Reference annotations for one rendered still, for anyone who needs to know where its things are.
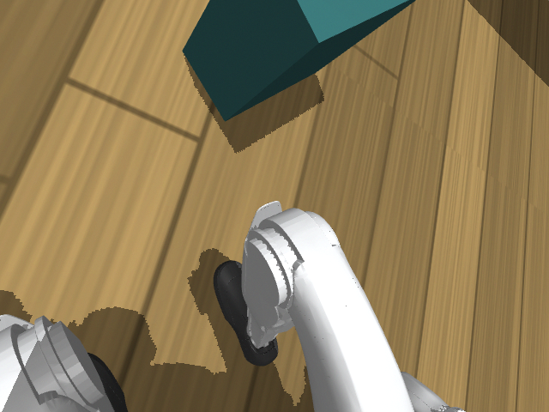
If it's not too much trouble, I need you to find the left robot foot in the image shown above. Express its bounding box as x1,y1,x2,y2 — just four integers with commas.
88,353,128,412

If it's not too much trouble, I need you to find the right robot foot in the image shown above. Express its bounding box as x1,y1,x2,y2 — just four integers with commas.
214,260,278,367

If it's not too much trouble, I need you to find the right robot hand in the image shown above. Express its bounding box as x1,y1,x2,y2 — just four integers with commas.
401,372,450,412

